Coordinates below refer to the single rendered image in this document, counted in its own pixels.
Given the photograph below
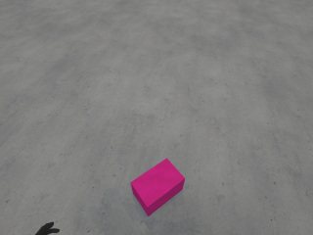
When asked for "carton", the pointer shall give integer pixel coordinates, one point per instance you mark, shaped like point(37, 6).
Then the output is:
point(157, 186)

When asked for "robot left hand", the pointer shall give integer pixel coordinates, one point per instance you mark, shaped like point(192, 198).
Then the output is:
point(46, 229)

